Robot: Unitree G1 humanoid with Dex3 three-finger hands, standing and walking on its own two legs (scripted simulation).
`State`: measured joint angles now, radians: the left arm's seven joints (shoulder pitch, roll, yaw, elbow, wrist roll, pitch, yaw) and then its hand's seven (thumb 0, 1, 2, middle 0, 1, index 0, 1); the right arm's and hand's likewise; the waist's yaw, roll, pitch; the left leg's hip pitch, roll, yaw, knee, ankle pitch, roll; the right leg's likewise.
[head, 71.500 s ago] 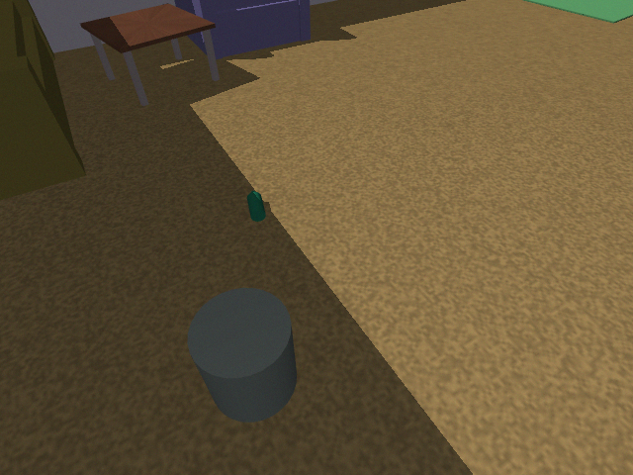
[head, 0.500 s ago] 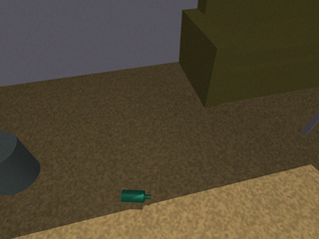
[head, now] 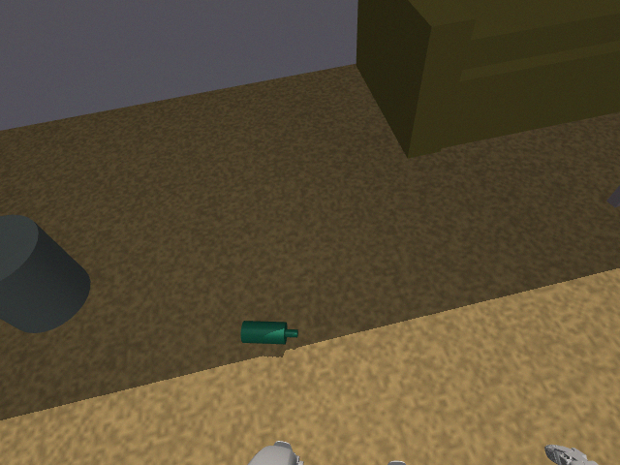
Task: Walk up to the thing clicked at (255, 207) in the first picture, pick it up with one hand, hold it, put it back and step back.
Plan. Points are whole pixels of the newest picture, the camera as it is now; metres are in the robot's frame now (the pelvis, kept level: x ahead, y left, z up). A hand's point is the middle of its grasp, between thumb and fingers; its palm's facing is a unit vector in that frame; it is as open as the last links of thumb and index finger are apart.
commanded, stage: walk up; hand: left
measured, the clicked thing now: (270, 332) +0.59 +0.23 -0.72
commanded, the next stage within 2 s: none
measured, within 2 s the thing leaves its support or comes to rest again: neither
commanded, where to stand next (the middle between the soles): +0.22 -0.01 m, yaw +4 degrees
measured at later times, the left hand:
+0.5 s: hand out of the picture -0.01 +0.30 -0.14, palm faces +0.05 -0.92 -0.38, open 7.4 cm
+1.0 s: hand out of the picture -0.14 +0.32 -0.14, palm faces +0.08 -0.91 -0.41, open 7.4 cm
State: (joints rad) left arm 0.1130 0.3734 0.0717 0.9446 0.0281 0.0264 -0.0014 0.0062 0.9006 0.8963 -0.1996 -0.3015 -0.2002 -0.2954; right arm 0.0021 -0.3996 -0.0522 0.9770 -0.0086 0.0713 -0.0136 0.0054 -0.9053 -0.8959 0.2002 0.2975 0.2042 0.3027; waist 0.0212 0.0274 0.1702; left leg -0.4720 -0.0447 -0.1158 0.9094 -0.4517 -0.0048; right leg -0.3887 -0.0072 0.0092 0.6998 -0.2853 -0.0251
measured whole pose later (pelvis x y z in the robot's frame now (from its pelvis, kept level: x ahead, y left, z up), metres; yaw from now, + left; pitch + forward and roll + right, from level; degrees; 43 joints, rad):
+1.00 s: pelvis -0.25 +0.04 +0.00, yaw +2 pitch -4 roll +2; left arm 0.13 0.40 0.08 0.86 0.03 0.04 0.02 0.01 0.90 0.90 -0.20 -0.30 -0.20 -0.30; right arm 0.17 -0.34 -0.04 0.97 -0.04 0.03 -0.01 0.01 -0.91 -0.90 0.20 0.30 0.20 0.30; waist 0.03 -0.06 0.13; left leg -0.20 -0.06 0.00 0.62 -0.35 0.01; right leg -0.40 -0.04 0.08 0.80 -0.43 -0.01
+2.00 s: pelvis -0.23 +0.04 +0.01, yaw -1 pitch -2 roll +0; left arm 0.09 0.37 0.04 1.02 0.01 -0.02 0.00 0.01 0.90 0.90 -0.20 -0.30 -0.20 -0.30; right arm 0.11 -0.35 -0.05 1.03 -0.01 -0.01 0.00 0.01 -0.90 -0.90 0.20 0.30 0.20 0.30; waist 0.00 -0.02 0.07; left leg -0.19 0.01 0.02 0.58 -0.35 0.00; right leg -0.17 -0.01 0.03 0.57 -0.37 0.01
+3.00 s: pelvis -0.27 +0.04 +0.03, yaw +0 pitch -2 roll +0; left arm 0.15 0.35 -0.01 1.14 0.01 -0.02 -0.01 0.01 0.90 0.90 -0.20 -0.30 -0.20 -0.30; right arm 0.14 -0.34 -0.01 1.15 -0.01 0.00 0.01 0.01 -0.91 -0.90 0.20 0.30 0.20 0.30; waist -0.01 -0.01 0.05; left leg -0.16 0.00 0.01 0.33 -0.15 0.00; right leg -0.13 -0.02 0.02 0.34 -0.17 0.02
